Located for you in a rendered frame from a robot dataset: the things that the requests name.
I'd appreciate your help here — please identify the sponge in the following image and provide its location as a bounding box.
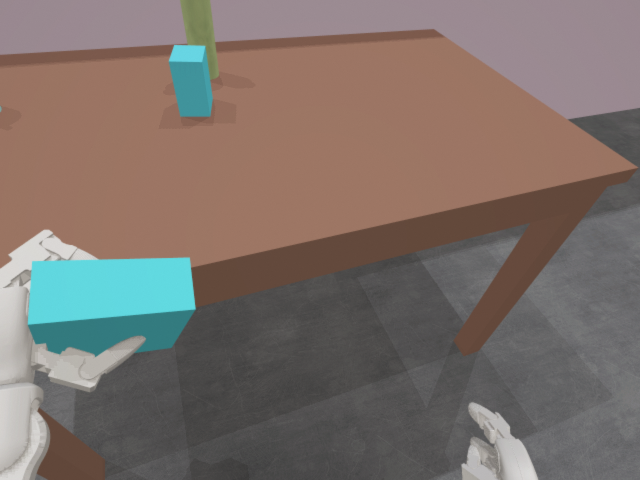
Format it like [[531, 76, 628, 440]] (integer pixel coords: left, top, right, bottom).
[[28, 258, 196, 357]]

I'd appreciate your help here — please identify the robot left forearm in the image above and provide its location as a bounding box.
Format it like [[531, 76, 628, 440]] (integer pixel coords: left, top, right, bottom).
[[0, 382, 50, 480]]

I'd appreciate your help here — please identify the left robot hand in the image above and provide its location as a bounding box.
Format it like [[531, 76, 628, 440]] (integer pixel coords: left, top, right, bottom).
[[0, 230, 146, 392]]

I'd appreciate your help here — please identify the right robot hand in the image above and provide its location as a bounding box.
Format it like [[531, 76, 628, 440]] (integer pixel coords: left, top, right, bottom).
[[462, 402, 538, 480]]

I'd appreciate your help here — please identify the table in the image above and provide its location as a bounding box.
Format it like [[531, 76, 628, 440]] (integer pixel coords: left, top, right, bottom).
[[0, 29, 638, 480]]

